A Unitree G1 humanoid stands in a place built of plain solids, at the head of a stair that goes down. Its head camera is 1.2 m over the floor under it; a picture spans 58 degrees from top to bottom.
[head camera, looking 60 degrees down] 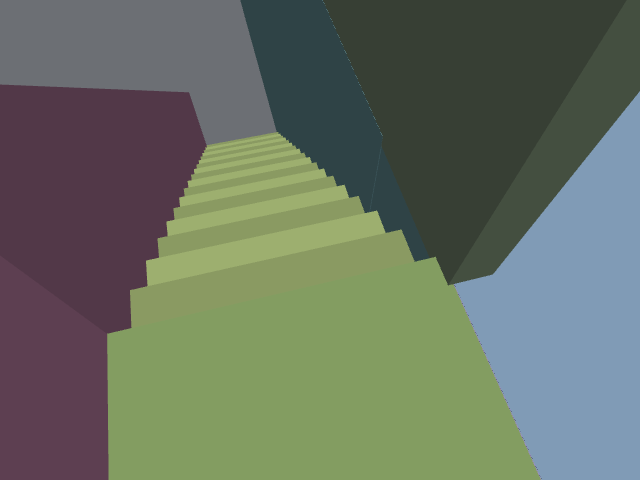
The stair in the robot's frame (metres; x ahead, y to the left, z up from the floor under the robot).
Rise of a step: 0.19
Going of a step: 0.22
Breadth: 1.00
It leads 14 degrees to the left of straight ahead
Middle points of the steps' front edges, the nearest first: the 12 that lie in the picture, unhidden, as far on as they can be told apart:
0.51 0.12 0.00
0.73 0.18 -0.19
0.94 0.23 -0.38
1.16 0.29 -0.58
1.38 0.34 -0.77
1.59 0.40 -0.96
1.81 0.46 -1.15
2.03 0.51 -1.35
2.25 0.57 -1.54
2.46 0.62 -1.73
2.68 0.68 -1.92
2.90 0.73 -2.11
